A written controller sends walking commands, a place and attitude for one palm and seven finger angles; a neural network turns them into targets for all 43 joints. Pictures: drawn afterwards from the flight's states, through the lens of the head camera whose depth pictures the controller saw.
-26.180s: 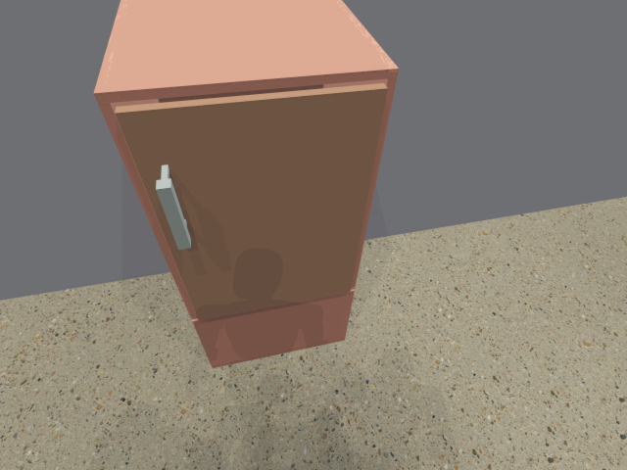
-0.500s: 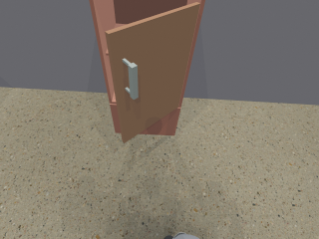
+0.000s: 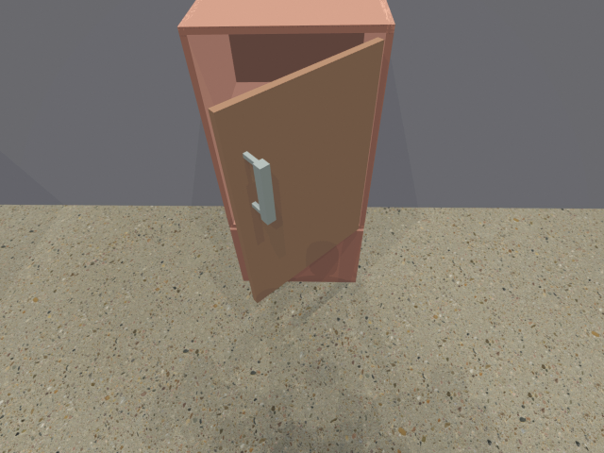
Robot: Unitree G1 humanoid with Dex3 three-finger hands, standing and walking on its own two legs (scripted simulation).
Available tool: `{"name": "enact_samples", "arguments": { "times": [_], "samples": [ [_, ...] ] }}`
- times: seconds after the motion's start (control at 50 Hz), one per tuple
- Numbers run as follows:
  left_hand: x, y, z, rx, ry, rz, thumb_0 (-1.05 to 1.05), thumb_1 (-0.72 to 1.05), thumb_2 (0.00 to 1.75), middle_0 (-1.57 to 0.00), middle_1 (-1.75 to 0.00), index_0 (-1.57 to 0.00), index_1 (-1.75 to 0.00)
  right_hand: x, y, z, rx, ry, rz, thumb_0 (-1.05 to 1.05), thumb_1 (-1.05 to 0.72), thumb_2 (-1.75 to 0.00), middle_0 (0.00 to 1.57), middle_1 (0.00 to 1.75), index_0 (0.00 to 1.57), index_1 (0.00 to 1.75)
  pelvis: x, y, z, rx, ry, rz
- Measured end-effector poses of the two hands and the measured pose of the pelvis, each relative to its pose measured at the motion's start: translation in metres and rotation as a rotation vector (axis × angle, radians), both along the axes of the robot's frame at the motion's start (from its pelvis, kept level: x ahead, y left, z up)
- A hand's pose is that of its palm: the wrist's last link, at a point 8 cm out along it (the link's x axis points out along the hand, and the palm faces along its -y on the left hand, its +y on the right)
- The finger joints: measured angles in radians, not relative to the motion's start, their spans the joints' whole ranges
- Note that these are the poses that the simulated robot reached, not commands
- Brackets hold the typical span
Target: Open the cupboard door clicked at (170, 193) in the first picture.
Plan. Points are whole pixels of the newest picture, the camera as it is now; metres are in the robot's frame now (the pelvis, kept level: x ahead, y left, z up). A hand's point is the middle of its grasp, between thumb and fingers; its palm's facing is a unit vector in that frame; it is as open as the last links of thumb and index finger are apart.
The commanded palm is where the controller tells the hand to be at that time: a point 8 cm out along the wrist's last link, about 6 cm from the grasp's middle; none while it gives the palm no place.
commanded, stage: let the arm hang, fingers relaxed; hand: left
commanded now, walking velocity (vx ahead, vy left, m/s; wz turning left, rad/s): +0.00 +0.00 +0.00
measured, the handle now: (258, 188) +0.57 +0.13 +0.00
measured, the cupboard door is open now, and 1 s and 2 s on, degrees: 43 43 43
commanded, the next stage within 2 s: look to check the result in 0.24 s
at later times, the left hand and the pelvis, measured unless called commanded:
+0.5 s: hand out of the picture +0.09 +0.22 -0.16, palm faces +0.00 -0.96 -0.29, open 7.4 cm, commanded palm none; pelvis +0.03 +0.00 +0.00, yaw +0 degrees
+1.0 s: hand out of the picture +0.11 +0.22 -0.16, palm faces +0.00 -0.95 -0.30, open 7.4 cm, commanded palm none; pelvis +0.04 -0.01 +0.00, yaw -1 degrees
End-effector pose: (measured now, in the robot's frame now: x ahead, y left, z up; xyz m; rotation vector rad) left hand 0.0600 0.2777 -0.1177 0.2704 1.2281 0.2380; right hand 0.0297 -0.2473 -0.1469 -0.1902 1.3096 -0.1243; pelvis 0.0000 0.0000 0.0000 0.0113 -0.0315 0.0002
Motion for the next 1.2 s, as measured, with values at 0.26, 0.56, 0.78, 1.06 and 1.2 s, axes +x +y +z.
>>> {"name": "enact_samples", "arguments": {
  "times": [0.26,0.56,0.78,1.06,1.2],
  "samples": [
    [0.041,-0.02,-0.006,-0.056,-0.031,-0.045,0.0,0.9,0.89,-0.2,-0.3,-0.2,-0.3,0.028,-0.02,0.013,-0.065,-0.018,-0.005,0.01,-0.9,-0.9,0.2,0.3,0.2,0.3,0.017,-0.002,0.003,-0.003,0.0,-0.006],
    [0.026,-0.011,-0.008,-0.032,0.051,-0.019,0.0,0.9,0.89,-0.2,-0.3,-0.2,-0.3,0.03,-0.022,0.012,-0.062,0.033,-0.003,0.01,-0.9,-0.9,0.2,0.3,0.2,0.3,0.028,-0.005,0.004,-0.009,0.006,-0.007],
    [0.03,-0.01,-0.006,-0.026,0.059,-0.017,0.0,0.9,0.89,-0.2,-0.3,-0.2,-0.3,0.037,-0.021,0.011,-0.056,0.033,-0.002,0.01,-0.9,-0.9,0.2,0.3,0.21,0.3,0.034,-0.005,0.004,-0.01,0.012,-0.009],
    [0.052,-0.013,-0.006,-0.033,0.008,-0.04,0.0,0.9,0.89,-0.2,-0.3,-0.2,-0.3,0.047,-0.027,0.015,-0.082,-0.011,-0.014,0.01,-0.9,-0.9,0.2,0.3,0.21,0.3,0.037,-0.005,0.003,-0.01,0.009,-0.027],
    [0.049,-0.025,-0.018,-0.054,0.051,-0.079,0.0,0.9,0.89,-0.2,-0.3,-0.2,-0.3,0.027,-0.016,0.007,-0.062,-0.03,-0.099,0.01,-0.9,-0.9,0.2,0.3,0.2,0.3,0.03,-0.006,-0.004,0.003,0.009,-0.097]
  ]
}}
